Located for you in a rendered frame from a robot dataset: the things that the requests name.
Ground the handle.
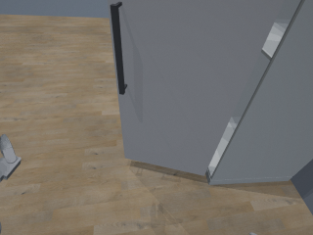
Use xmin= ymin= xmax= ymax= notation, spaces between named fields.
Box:
xmin=110 ymin=1 xmax=127 ymax=95

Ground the robot left hand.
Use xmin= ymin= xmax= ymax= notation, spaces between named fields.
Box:
xmin=0 ymin=134 xmax=22 ymax=182

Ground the fridge door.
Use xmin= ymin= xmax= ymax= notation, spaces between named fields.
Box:
xmin=107 ymin=0 xmax=285 ymax=176

